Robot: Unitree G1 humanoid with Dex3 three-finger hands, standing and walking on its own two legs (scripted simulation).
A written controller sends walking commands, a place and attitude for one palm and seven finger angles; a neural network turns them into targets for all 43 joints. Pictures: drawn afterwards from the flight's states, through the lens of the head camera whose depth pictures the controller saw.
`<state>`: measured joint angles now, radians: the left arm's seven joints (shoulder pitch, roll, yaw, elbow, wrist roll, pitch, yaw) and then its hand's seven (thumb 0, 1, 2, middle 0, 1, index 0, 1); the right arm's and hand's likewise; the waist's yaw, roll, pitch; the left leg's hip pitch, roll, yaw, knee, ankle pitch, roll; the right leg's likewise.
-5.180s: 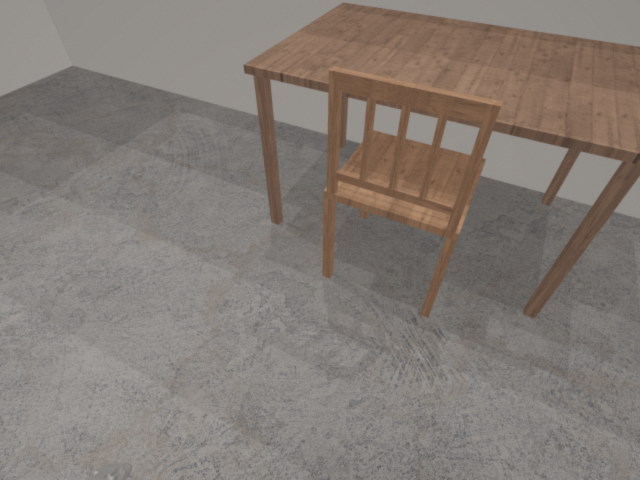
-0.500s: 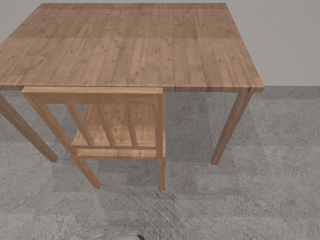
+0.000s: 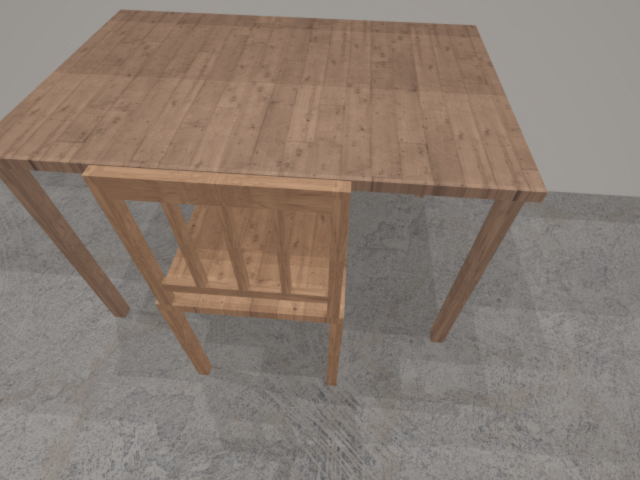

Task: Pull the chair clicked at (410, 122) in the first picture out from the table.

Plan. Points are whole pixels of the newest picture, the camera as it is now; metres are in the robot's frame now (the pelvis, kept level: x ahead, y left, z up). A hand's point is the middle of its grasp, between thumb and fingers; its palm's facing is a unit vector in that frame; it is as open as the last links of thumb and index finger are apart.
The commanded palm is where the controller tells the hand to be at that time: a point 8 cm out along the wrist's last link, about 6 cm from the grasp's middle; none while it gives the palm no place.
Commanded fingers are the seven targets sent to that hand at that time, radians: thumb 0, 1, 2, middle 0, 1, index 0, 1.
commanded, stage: come to a stop and stand still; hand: left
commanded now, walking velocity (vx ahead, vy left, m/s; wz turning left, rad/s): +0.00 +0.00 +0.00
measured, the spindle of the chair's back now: (234, 249) +0.51 +0.21 -0.11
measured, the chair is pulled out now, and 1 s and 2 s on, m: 0.00 0.00 0.00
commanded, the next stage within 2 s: look again from close up in 0.46 s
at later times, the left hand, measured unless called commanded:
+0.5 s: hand out of the picture +0.01 +0.19 -0.17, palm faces +0.03 -0.98 -0.19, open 7.3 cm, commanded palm none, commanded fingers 0.00 0.90 0.90 -0.20 -0.30 -0.20 -0.30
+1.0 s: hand out of the picture -0.01 +0.16 -0.17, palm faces +0.00 -0.98 -0.22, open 7.3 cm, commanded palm none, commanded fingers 0.00 0.90 0.90 -0.20 -0.30 -0.20 -0.30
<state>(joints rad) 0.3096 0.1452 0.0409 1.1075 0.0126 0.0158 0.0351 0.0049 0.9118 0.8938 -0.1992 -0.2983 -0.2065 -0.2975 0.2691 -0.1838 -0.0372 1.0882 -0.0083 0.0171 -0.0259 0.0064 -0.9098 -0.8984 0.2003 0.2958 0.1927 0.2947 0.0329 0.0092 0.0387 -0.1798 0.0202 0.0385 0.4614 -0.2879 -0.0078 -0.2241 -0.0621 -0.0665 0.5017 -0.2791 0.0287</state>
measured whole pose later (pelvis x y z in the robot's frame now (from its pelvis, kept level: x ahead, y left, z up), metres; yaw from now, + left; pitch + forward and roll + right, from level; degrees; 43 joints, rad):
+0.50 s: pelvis +0.01 +0.02 +0.01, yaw -1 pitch -2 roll +0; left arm 0.25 0.15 0.01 1.17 0.01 0.01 0.03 0.00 0.91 0.89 -0.19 -0.30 -0.20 -0.30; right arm 0.28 -0.14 0.00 1.14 0.00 -0.01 -0.04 0.01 -0.92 -0.90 0.20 0.30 0.20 0.30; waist 0.01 -0.01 0.03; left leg -0.09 -0.02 0.07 0.38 -0.27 0.03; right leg -0.13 -0.09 -0.04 0.40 -0.24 0.07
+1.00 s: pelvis -0.01 -0.01 +0.00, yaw -1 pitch -2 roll +1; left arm 0.29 0.13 -0.02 1.11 0.01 -0.01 0.03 0.00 0.91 0.89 -0.20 -0.30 -0.20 -0.30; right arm 0.29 -0.17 0.01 1.09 -0.01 -0.01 -0.02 0.01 -0.91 -0.90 0.20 0.30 0.20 0.30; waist 0.00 0.03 0.03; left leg -0.15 0.02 0.06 0.47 -0.28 -0.01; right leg -0.21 -0.06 -0.04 0.53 -0.28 0.02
